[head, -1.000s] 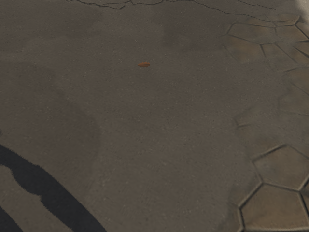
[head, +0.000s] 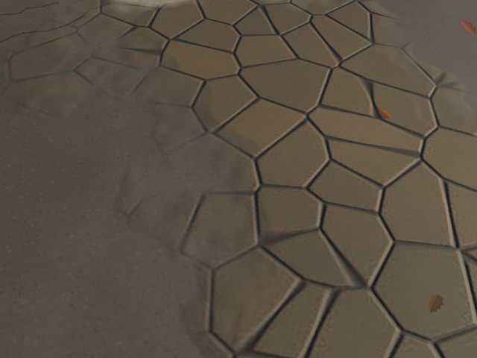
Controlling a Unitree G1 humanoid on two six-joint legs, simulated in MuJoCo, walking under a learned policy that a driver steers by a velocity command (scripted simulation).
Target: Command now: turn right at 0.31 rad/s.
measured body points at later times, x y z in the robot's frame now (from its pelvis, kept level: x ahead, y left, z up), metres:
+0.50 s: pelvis +0.01 -0.03 -0.01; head +0.02 -0.03 +0.44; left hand +0.18 +0.20 -0.11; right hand +0.11 -0.31 -0.12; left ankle +0.01 +0.11 -0.74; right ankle -0.01 -0.14 -0.74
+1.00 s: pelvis +0.01 -0.02 -0.01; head +0.02 -0.02 +0.44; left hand +0.12 +0.22 -0.14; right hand +0.08 -0.29 -0.15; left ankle +0.01 +0.11 -0.74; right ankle -0.01 -0.14 -0.74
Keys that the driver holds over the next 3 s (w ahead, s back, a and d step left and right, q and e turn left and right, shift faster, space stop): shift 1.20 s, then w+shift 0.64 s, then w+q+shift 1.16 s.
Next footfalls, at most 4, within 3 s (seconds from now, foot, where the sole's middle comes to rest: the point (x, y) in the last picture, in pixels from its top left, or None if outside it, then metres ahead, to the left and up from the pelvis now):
0.12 right None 0.03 -0.14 -0.78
1.88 right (272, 340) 0.50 -0.12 -0.78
2.36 left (217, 216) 0.90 0.04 -0.78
2.78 right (205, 116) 1.36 0.09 -0.78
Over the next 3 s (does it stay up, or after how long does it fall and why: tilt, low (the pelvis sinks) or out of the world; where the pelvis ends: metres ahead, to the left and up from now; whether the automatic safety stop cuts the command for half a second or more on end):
stays up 1.25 0.18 -0.01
